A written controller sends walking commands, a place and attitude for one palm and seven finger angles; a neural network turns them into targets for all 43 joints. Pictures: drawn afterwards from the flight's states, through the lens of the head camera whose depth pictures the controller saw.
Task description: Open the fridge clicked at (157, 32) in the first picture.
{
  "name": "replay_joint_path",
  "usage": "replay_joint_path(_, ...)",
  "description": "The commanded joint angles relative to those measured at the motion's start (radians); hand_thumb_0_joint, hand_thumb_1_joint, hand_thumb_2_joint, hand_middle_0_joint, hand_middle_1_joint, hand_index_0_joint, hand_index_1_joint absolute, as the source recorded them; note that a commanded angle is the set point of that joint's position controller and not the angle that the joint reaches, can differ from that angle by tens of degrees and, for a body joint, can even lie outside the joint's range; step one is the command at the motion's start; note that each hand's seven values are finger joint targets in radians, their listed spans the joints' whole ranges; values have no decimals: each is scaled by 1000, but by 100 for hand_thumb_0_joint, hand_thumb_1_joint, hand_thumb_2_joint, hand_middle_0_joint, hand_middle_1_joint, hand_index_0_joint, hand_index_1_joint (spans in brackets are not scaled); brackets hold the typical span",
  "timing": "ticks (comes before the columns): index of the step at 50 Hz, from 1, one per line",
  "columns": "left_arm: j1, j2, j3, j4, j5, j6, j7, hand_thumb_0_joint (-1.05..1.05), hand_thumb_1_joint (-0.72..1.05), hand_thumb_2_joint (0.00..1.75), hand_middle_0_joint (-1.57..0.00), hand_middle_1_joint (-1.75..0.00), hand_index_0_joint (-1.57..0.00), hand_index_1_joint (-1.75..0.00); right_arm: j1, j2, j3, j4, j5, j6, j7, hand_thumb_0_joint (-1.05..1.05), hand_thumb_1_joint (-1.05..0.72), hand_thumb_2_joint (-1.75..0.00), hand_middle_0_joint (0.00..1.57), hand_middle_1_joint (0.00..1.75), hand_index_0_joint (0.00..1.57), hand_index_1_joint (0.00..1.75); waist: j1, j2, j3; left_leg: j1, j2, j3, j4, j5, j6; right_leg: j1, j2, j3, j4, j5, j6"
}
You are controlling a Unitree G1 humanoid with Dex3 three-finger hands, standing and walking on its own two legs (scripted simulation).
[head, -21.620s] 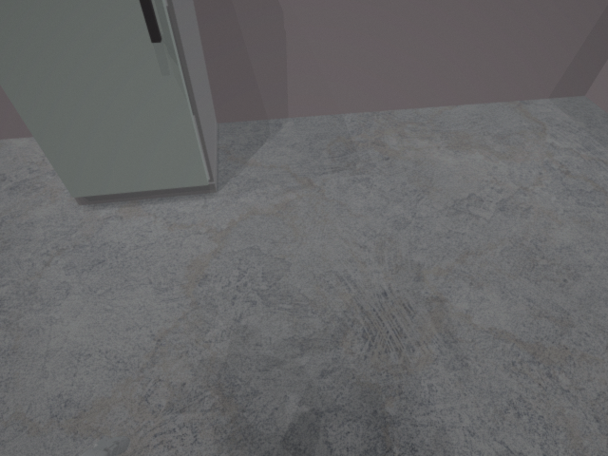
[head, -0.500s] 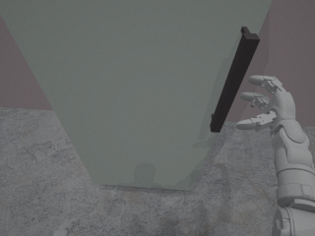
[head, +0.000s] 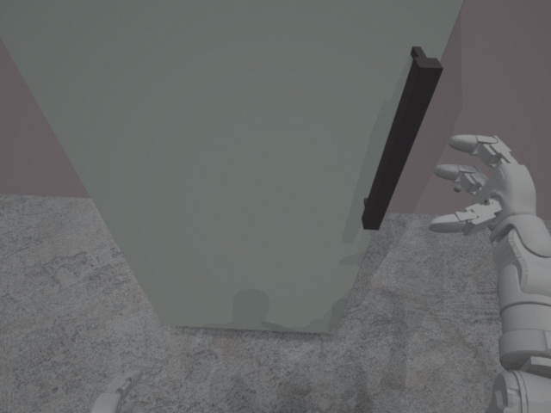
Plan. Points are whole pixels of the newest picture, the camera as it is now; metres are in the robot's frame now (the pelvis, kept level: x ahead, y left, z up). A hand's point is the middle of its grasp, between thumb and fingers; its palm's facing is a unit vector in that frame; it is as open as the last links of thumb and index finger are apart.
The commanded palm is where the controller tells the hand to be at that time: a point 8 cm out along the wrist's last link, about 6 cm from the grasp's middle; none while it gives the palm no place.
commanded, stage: move the hooked fingers beside the handle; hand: right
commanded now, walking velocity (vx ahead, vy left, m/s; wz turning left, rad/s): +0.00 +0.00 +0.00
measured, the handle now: (389, 151) +0.48 -0.13 +0.15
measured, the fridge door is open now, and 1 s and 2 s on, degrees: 0 0 0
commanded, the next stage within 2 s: feel for the door with the fingertips in 0.74 s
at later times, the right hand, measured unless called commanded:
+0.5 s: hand (449, 183) +0.41 -0.20 +0.16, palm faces -0.01 +1.00 +0.01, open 14.0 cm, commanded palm +0.39 -0.25 +0.15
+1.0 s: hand (434, 181) +0.42 -0.19 +0.15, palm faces -0.02 +1.00 +0.02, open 14.0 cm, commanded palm +0.39 -0.24 +0.15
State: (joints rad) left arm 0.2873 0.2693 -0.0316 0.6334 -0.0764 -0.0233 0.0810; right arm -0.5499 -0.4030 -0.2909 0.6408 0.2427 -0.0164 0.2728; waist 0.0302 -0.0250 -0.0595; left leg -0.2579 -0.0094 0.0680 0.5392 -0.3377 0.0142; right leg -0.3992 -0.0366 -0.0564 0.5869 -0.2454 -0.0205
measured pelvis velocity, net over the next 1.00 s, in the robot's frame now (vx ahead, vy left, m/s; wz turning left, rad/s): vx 0.01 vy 0.00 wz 0.01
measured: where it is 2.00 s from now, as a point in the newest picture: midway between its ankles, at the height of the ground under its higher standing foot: outside the picture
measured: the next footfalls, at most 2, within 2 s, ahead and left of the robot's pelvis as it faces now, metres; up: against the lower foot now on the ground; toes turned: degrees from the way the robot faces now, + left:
none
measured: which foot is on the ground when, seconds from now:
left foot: down 0.00-1.00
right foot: down 0.00-1.00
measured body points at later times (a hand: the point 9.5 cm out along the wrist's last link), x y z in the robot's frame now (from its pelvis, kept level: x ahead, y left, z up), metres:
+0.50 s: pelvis +0.00 +0.00 +0.00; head +0.01 +0.00 +0.45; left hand +0.10 +0.26 -0.11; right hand +0.40 -0.26 +0.16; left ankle -0.04 +0.11 -0.73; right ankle +0.03 -0.11 -0.73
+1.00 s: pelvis +0.01 +0.00 +0.00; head +0.02 +0.00 +0.45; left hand +0.12 +0.26 -0.11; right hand +0.41 -0.24 +0.15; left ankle -0.04 +0.11 -0.73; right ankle +0.03 -0.11 -0.73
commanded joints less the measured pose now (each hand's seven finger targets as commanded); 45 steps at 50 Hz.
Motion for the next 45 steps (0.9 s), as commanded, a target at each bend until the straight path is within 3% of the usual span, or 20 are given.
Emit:
replay_joint_path(1,-43,143,50,-123,-7,-49,11,0,90,90,-20,-30,-20,-30,-513,-160,18,-224,18,-67,15,0,50,-30,30,120,30,120,35,-39,-244,-115,-23,-36,-80,275,3,293,20,69,-40,182,-25)
replay_joint_path(5,-31,151,52,-115,0,-52,9,0,90,90,-20,-30,-20,-30,-502,-217,-38,-187,8,-67,-9,0,50,-30,30,120,30,120,17,-1,-264,-98,-21,-36,-80,256,5,272,21,75,-41,171,-25)
replay_joint_path(7,-35,144,51,-117,1,-54,5,0,90,90,-20,-30,-20,-30,-506,-184,-16,-194,2,-71,-17,0,50,-30,30,120,30,120,15,-39,-269,-110,-21,-33,-77,251,6,290,20,76,-43,177,-22)
replay_joint_path(9,-25,148,52,-118,7,-53,3,0,90,90,-20,-30,-20,-30,-471,-221,-48,-203,-2,-84,-29,0,50,-30,30,120,30,120,4,-5,-297,-76,-23,-33,-73,274,6,289,18,73,-39,206,-25)
replay_joint_path(10,-30,147,51,-123,6,-53,1,0,90,90,-20,-30,-20,-30,-461,-228,-58,-210,-4,-85,-29,0,50,-30,30,120,30,120,-2,-19,-307,-66,-21,-36,-67,291,6,284,19,71,-41,211,-23)
replay_joint_path(12,-34,144,48,-123,4,-50,1,0,90,90,-20,-30,-20,-30,-447,-227,-59,-172,-3,-81,-26,0,50,-30,30,120,30,120,1,-10,-258,-72,-22,-39,-75,274,4,252,19,65,-48,181,-24)
replay_joint_path(14,-21,154,49,-120,6,-42,4,0,90,90,-20,-30,-20,-30,-431,-280,-99,-125,-4,-78,-25,0,50,-30,30,120,30,120,1,53,-229,-54,-18,-43,-81,266,-2,203,19,58,-48,154,-30)
replay_joint_path(15,-29,153,48,-124,3,-40,6,0,90,90,-20,-30,-20,-30,-445,-281,-97,-119,-9,-78,-20,0,50,-30,30,120,30,120,3,26,-227,-63,-17,-46,-78,273,-2,203,19,54,-51,156,-29)
replay_joint_path(18,-32,144,49,-130,0,-46,6,0,90,90,-20,-30,-20,-30,-521,-220,-32,-192,-8,-100,-6,0,50,-30,30,120,30,120,18,-69,-268,-100,-23,-42,-75,255,6,279,18,66,-43,172,-23)
replay_joint_path(19,-24,145,53,-129,1,-49,6,0,90,90,-20,-30,-20,-30,-530,-210,-23,-217,-1,-112,-5,0,50,-30,30,120,30,120,25,-36,-287,-88,-24,-40,-74,268,5,292,14,67,-35,191,-27)
replay_joint_path(22,-22,146,53,-118,-1,-55,5,0,90,90,-20,-30,-20,-30,-513,-189,-14,-199,10,-104,3,0,50,-30,30,120,30,120,23,-43,-284,-108,-28,-36,-74,273,5,305,14,74,-37,195,-23)
replay_joint_path(25,-11,155,55,-109,-1,-50,7,0,90,90,-20,-30,-20,-30,-473,-224,-49,-122,7,-76,-3,0,50,-30,30,120,30,120,17,18,-242,-101,-24,-38,-78,263,0,242,17,66,-40,165,-28)
replay_joint_path(27,-8,154,55,-108,-1,-47,7,0,90,90,-20,-30,-20,-30,-495,-221,-42,-101,0,-66,-6,0,50,-30,30,120,30,120,23,23,-229,-109,-22,-38,-78,255,-2,226,20,64,-40,151,-29)
replay_joint_path(29,2,159,56,-107,5,-42,7,0,90,90,-20,-30,-20,-30,-514,-274,-77,-113,-6,-81,-14,0,50,-30,30,120,30,120,17,16,-256,-85,-18,-42,-72,262,0,224,20,61,-32,166,-30)
replay_joint_path(30,-9,153,54,-117,4,-44,5,0,90,90,-20,-30,-20,-30,-526,-259,-63,-140,-11,-92,-12,0,50,-30,30,120,30,120,11,-27,-281,-84,-18,-47,-66,279,2,241,23,61,-31,179,-28)
replay_joint_path(33,-6,150,55,-112,4,-46,6,0,90,90,-20,-30,-20,-30,-544,-256,-61,-157,-9,-121,-9,0,50,-30,30,120,30,120,20,-56,-306,-97,-24,-44,-60,288,5,281,19,68,-22,205,-23)
replay_joint_path(39,4,152,59,-114,1,-44,3,0,90,90,-20,-30,-20,-30,-477,-216,-38,-131,3,-97,4,0,50,-30,30,120,30,120,16,-9,-286,-84,-25,-35,-58,327,3,270,16,61,-17,239,-27)
replay_joint_path(41,-5,152,58,-120,0,-41,2,0,90,90,-20,-30,-20,-30,-497,-225,-43,-158,-4,-84,-2,0,50,-30,30,120,30,120,13,-31,-295,-87,-24,-36,-52,335,3,271,17,64,-23,241,-24)
replay_joint_path(43,-12,145,58,-131,1,-44,-4,0,90,90,-20,-30,-20,-30,-469,-169,-8,-199,-2,-77,-8,0,50,-30,30,120,30,120,10,-53,-313,-92,-26,-31,-50,343,6,304,18,68,-21,267,-22)
replay_joint_path(45,-10,148,61,-128,1,-42,-5,0,90,90,-20,-30,-20,-30,-452,-185,-31,-207,6,-72,-19,0,50,-30,30,120,30,120,11,4,-308,-73,-26,-35,-54,368,2,286,17,63,-15,272,-28)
